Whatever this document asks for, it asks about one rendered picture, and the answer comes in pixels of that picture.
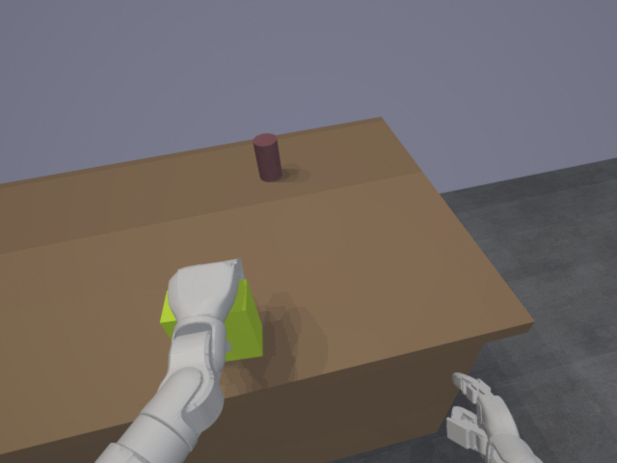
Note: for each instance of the sponge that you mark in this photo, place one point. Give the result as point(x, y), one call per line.
point(244, 328)

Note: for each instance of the left robot forearm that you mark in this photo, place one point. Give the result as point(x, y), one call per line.
point(187, 402)

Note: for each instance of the right robot forearm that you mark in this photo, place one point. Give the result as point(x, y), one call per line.
point(508, 448)

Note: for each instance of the robot left hand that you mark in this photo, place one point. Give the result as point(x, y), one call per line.
point(205, 289)

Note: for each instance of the table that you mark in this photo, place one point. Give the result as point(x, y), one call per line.
point(370, 291)

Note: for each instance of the robot right hand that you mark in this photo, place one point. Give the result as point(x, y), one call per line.
point(493, 417)

